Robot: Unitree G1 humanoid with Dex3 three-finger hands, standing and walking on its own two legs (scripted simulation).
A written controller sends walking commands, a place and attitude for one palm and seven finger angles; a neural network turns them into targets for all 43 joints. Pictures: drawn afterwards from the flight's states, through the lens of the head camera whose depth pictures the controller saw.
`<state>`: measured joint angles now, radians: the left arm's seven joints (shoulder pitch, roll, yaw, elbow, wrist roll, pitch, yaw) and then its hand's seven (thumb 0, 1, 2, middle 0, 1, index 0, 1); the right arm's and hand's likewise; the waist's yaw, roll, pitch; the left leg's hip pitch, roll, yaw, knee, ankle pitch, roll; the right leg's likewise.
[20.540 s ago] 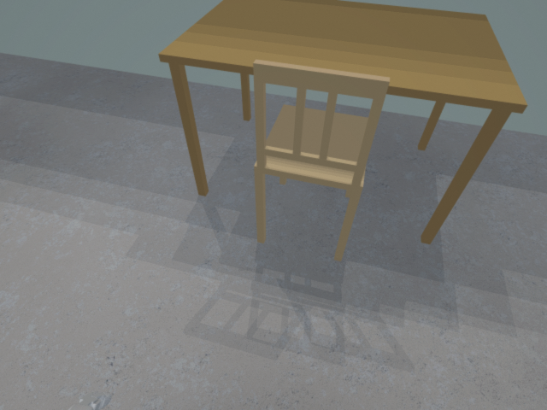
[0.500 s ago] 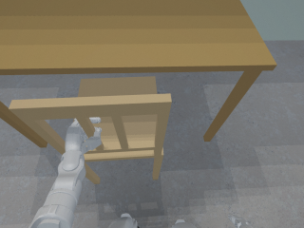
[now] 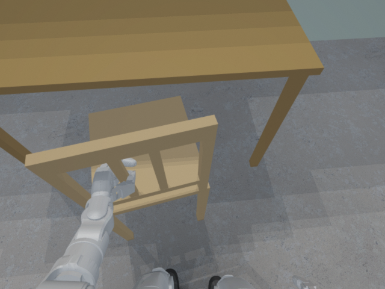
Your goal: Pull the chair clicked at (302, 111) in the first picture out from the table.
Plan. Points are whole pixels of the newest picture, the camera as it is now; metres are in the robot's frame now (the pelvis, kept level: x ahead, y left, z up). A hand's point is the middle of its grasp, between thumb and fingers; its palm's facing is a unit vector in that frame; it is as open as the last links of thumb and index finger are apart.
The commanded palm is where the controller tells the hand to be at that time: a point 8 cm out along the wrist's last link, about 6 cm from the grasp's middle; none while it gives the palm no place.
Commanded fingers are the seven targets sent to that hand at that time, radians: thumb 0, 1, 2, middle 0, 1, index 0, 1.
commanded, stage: step backward, pulling the chair out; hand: left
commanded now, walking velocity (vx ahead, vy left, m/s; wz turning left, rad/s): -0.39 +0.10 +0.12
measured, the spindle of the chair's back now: (124, 178) +0.37 +0.18 -0.10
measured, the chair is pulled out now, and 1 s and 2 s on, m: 0.10 0.23 0.47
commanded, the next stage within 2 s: stop walking, hand still on the chair in 1.98 s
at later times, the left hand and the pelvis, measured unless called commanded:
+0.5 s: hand (132, 213) +0.27 +0.14 -0.06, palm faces -0.01 -0.99 -0.16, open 5.3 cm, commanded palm +0.26 +0.19 -0.06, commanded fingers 0.00 0.90 0.90 -0.50 -1.45 -0.50 -1.45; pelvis -0.07 +0.01 +0.00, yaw +0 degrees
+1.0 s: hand (137, 242) +0.21 +0.12 -0.06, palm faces +0.03 -0.98 -0.21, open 5.5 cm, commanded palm +0.19 +0.17 -0.06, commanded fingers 0.00 0.90 0.90 -0.50 -1.45 -0.50 -1.45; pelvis -0.13 -0.02 +0.00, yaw +0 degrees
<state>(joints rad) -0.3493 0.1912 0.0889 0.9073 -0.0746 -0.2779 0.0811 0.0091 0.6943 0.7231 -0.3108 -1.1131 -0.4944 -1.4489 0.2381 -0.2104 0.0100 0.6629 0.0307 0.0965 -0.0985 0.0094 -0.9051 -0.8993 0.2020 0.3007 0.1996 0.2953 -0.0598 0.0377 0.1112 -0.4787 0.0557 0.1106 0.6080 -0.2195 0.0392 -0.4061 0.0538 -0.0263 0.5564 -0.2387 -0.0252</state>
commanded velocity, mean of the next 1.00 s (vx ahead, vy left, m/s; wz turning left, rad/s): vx -0.38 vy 0.01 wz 0.11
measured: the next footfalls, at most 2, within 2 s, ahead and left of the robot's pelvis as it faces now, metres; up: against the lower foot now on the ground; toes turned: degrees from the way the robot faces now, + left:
right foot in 0.66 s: -0.10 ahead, -0.19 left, +0.00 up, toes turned -3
left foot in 0.92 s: -0.04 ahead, +0.10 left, +0.00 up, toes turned -1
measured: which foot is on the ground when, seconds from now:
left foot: down 0.00-0.72, up 0.74-0.90, down 0.92-1.00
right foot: down 0.00-0.34, up 0.36-0.64, down 0.66-1.00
